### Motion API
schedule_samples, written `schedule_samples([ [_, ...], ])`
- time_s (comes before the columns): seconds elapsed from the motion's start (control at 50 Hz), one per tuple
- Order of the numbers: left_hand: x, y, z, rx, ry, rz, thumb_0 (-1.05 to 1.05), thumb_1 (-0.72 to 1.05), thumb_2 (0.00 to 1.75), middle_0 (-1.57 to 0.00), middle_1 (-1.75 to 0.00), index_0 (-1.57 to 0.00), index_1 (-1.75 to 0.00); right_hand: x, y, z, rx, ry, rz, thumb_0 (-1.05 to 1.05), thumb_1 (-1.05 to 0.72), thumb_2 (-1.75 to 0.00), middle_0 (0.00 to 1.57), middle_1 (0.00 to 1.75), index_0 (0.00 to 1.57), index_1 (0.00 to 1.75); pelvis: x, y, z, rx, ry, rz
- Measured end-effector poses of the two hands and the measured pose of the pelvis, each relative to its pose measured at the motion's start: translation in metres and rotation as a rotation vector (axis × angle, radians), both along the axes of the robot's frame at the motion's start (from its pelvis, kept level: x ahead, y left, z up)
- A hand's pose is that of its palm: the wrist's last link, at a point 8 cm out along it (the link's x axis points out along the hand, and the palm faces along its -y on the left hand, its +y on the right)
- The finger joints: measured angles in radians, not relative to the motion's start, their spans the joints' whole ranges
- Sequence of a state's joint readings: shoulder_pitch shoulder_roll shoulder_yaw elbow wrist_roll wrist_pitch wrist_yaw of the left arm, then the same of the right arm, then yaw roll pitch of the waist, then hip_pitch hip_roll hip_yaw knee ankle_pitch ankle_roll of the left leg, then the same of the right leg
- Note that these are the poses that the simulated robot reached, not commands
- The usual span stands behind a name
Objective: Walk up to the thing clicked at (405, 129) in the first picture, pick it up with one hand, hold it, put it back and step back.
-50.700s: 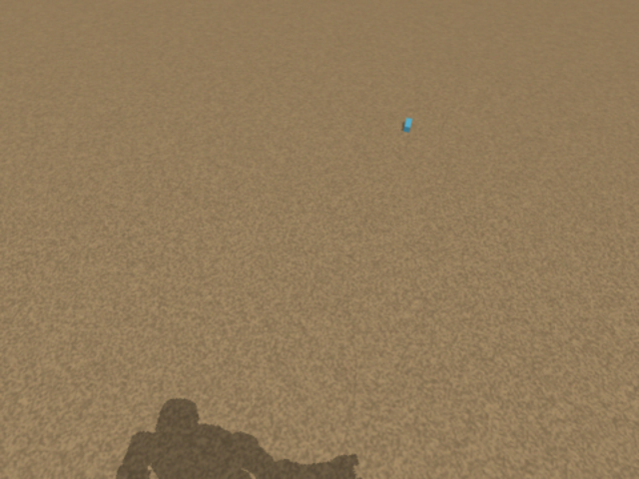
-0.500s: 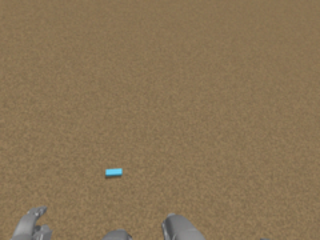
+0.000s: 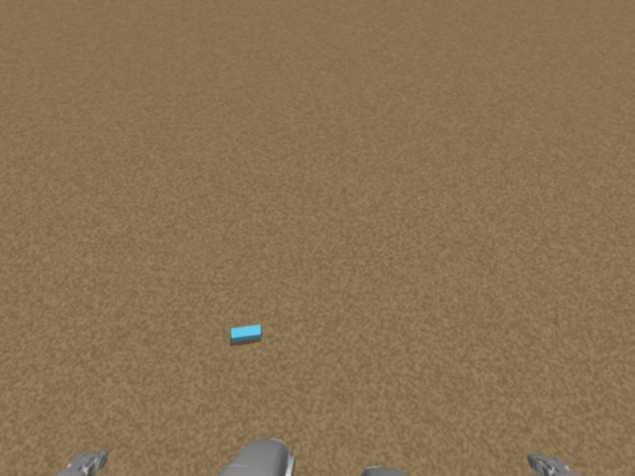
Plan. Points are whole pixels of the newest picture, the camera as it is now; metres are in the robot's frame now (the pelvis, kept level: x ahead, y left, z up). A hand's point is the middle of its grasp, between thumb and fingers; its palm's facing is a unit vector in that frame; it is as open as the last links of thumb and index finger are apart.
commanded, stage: step back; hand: left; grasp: from above
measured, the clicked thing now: (246, 333) +0.57 +0.24 -0.75
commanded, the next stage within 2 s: none
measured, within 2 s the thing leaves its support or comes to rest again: neither
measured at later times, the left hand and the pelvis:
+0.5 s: hand out of the picture -0.06 +0.26 -0.16, palm faces -0.01 -0.92 -0.40, open 7.4 cm; pelvis -0.16 -0.02 -0.01, yaw +0 degrees
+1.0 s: hand out of the picture -0.22 +0.24 -0.15, palm faces +0.07 -0.92 -0.38, open 7.3 cm; pelvis -0.33 -0.04 +0.00, yaw +4 degrees
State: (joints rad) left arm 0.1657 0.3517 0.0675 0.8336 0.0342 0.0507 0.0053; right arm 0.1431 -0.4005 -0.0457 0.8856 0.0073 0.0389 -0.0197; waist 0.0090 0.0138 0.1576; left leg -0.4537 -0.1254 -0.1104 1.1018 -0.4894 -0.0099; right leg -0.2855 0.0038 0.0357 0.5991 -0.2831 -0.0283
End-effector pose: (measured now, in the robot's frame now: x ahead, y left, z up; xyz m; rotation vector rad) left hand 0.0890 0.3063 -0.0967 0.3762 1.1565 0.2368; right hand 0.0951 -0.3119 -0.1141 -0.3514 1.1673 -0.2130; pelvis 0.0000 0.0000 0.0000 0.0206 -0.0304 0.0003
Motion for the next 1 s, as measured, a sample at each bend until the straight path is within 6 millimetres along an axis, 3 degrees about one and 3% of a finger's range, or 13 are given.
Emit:
schedule_samples([
  [0.1,-0.010,0.004,0.000,0.001,-0.079,-0.006,0.01,0.91,0.90,-0.20,-0.30,-0.21,-0.30,-0.034,-0.001,0.001,-0.037,0.050,0.039,0.00,-0.91,-0.90,0.20,0.30,0.21,0.30,-0.029,0.003,-0.003,-0.008,0.008,0.044],
  [0.2,-0.032,0.014,-0.016,-0.030,-0.116,0.002,0.01,0.91,0.90,-0.20,-0.30,-0.21,-0.30,-0.066,0.009,0.003,-0.061,0.055,0.068,0.00,-0.91,-0.90,0.20,0.30,0.20,0.30,-0.063,0.010,-0.012,0.007,-0.016,0.062],
  [0.3,-0.069,0.013,-0.015,-0.048,-0.071,0.027,0.01,0.91,0.90,-0.20,-0.30,-0.21,-0.30,-0.092,0.014,0.019,-0.056,0.026,0.073,0.00,-0.91,-0.90,0.21,0.30,0.21,0.30,-0.090,0.007,-0.001,-0.037,-0.010,0.063],
  [0.4,-0.113,0.009,-0.017,-0.038,-0.032,0.028,0.01,0.91,0.90,-0.20,-0.30,-0.21,-0.30,-0.106,0.006,0.025,-0.066,-0.036,0.073,0.00,-0.90,-0.90,0.21,0.30,0.21,0.30,-0.121,-0.002,0.000,-0.044,-0.004,0.032],
  [0.54,-0.179,-0.012,-0.022,0.001,0.020,0.008,0.01,0.91,0.90,-0.20,-0.29,-0.20,-0.30,-0.138,-0.026,0.007,-0.050,-0.103,0.065,0.00,-0.90,-0.90,0.21,0.30,0.21,0.30,-0.173,-0.025,-0.016,-0.052,-0.014,-0.003],
  [0.66,-0.236,-0.030,-0.007,-0.001,0.040,0.030,0.01,0.91,0.90,-0.20,-0.30,-0.21,-0.30,-0.190,-0.038,0.002,-0.024,-0.049,0.033,0.00,-0.91,-0.90,0.20,0.30,0.21,0.30,-0.210,-0.033,-0.006,-0.004,-0.013,0.015],
  [0.76,-0.254,-0.027,-0.003,0.018,-0.024,0.035,0.01,0.90,0.90,-0.20,-0.30,-0.21,-0.30,-0.240,-0.037,-0.003,-0.034,0.028,0.058,0.00,-0.91,-0.90,0.20,0.30,0.20,0.30,-0.243,-0.034,-0.007,-0.004,-0.006,0.058],
  [0.86,-0.271,-0.015,-0.017,0.006,-0.100,0.039,0.01,0.90,0.90,-0.20,-0.30,-0.21,-0.30,-0.286,-0.027,-0.008,-0.053,0.074,0.087,0.00,-0.91,-0.90,0.20,0.30,0.20,0.30,-0.285,-0.029,-0.018,0.014,-0.025,0.096],
  [1.0,-0.324,-0.022,-0.015,-0.023,-0.065,0.060,0.01,0.91,0.90,-0.20,-0.30,-0.21,-0.30,-0.332,-0.025,0.011,-0.045,0.038,0.089,0.00,-0.90,-0.90,0.21,0.30,0.21,0.30,-0.334,-0.036,-0.004,-0.030,-0.023,0.074],
])
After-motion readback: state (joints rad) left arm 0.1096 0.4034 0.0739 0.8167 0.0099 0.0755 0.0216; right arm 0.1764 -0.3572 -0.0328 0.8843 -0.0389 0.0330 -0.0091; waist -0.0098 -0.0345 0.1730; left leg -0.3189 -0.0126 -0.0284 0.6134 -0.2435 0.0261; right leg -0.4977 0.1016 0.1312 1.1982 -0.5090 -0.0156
